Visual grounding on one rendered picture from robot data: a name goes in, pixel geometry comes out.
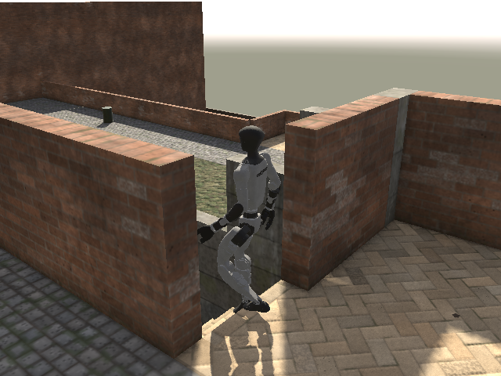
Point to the stairs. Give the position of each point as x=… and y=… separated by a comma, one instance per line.
x=212, y=324

